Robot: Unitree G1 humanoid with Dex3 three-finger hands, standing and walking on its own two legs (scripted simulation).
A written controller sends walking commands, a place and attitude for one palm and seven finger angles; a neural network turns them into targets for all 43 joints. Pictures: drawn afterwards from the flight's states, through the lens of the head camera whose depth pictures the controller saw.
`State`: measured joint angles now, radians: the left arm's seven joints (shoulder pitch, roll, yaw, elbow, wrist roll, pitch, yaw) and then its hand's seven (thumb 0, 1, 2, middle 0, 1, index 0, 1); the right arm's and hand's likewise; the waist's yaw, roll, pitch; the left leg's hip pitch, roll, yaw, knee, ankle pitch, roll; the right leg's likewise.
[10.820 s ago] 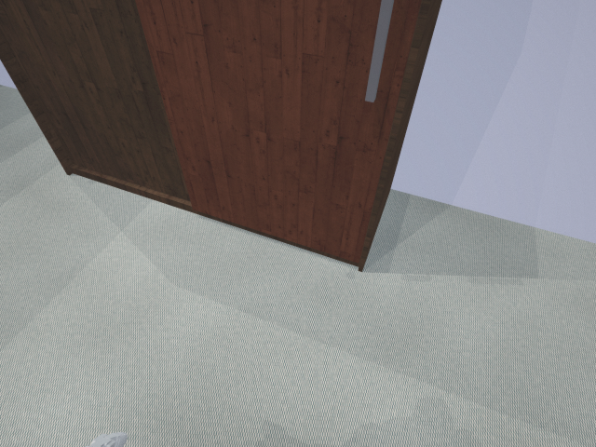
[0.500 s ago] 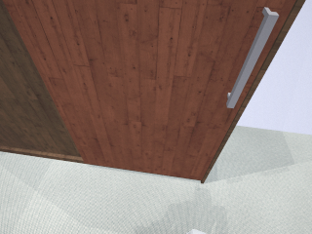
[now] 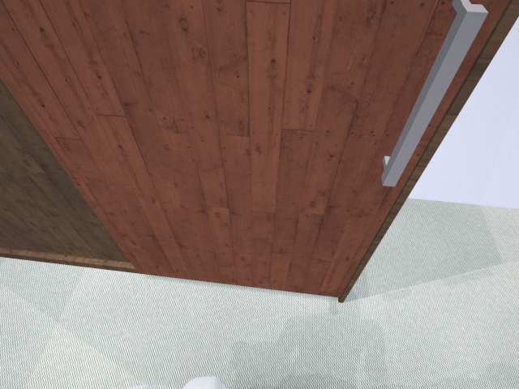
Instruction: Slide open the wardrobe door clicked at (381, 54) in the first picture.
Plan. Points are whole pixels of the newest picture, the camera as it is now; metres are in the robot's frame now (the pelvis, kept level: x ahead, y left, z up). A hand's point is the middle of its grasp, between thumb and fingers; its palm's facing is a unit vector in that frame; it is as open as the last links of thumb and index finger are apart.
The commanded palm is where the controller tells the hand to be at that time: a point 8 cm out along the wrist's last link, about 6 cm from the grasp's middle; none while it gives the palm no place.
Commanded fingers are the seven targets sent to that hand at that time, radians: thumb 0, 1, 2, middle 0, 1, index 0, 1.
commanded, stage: come to a stop and stand still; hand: right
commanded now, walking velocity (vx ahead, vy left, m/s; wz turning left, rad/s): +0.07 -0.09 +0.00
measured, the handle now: (417, 108) +0.50 -0.22 +0.17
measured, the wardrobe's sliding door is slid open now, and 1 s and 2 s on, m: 0.00 0.00 0.00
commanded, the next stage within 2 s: look again from close up in 1.14 s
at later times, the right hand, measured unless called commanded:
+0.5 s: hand out of the picture -0.03 -0.14 -0.15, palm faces +0.11 +0.96 -0.27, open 7.3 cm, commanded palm none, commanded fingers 0.00 -0.90 -0.90 0.20 0.30 0.20 0.30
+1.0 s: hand out of the picture -0.03 -0.20 -0.17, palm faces +0.02 +0.98 -0.19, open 7.3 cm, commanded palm none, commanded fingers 0.00 -0.90 -0.90 0.20 0.30 0.20 0.30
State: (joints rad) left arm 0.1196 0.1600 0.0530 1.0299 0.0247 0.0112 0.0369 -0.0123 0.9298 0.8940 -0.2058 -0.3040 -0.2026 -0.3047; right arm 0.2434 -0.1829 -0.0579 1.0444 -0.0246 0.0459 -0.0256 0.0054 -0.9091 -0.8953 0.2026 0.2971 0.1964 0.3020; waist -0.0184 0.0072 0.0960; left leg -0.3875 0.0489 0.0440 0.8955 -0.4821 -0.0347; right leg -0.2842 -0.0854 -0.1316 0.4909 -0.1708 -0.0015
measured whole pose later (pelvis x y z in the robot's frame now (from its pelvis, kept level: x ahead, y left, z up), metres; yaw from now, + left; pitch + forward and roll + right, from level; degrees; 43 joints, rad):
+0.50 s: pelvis -0.03 +0.04 +0.01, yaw -1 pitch +0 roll -3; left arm 0.24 0.23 0.07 1.05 0.02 0.07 -0.01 0.01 0.91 0.90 -0.20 -0.30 -0.20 -0.30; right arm 0.29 -0.14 -0.04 1.03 -0.04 0.00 -0.03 0.01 -0.91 -0.89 0.21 0.30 0.20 0.30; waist -0.05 -0.02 0.05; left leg -0.28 0.08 0.07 0.44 -0.17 0.02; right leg -0.35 -0.02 -0.01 0.84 -0.39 0.05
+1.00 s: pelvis -0.04 -0.02 +0.00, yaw +0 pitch -1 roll +0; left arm 0.24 0.16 0.02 1.10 0.01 -0.02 0.03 0.01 0.93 0.89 -0.20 -0.30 -0.20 -0.30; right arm 0.24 -0.16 0.00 1.13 -0.02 0.00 -0.03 0.01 -0.92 -0.90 0.20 0.30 0.20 0.30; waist -0.01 0.01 0.03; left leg -0.21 0.06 0.03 0.45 -0.22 -0.04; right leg -0.13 0.01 -0.06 0.43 -0.29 -0.02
